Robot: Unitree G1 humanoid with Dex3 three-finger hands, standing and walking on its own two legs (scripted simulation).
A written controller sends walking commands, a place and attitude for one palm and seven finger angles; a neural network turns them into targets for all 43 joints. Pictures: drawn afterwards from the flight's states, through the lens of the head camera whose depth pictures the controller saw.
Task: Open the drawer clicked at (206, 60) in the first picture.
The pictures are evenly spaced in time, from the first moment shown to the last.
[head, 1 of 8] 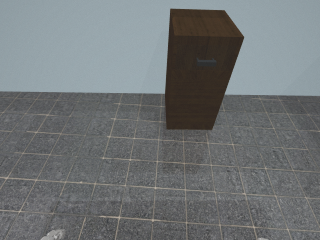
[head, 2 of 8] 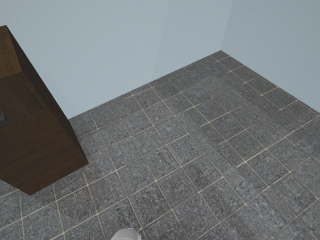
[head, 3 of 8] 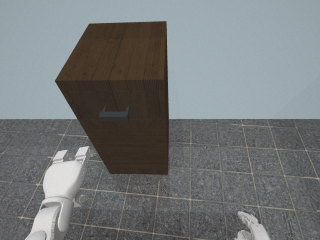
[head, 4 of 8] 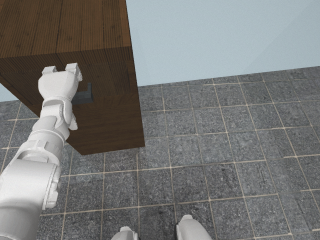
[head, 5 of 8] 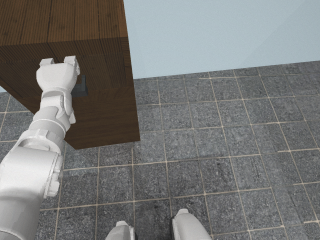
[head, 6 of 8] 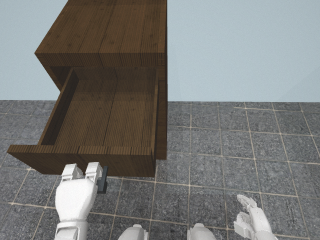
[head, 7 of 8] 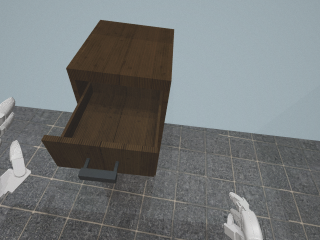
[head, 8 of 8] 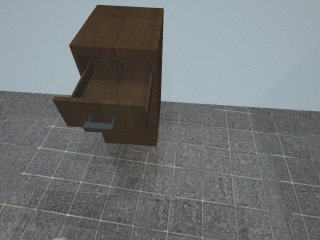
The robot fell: no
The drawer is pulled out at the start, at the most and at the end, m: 0.00 0.30 0.28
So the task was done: yes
